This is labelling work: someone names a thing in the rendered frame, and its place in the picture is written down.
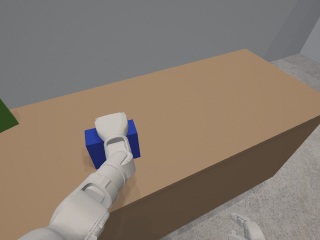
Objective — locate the right robot hand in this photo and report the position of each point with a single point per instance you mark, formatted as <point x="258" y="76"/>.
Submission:
<point x="251" y="229"/>

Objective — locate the table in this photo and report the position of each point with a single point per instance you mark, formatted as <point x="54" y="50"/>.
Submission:
<point x="208" y="131"/>

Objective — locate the sponge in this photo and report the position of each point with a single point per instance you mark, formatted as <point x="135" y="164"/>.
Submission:
<point x="95" y="145"/>

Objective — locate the robot left upper arm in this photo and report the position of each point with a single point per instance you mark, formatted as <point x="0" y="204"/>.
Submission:
<point x="82" y="218"/>

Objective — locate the robot left forearm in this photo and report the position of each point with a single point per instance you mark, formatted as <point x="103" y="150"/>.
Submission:
<point x="104" y="184"/>

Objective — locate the left robot hand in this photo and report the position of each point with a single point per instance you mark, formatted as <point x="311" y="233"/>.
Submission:
<point x="112" y="124"/>

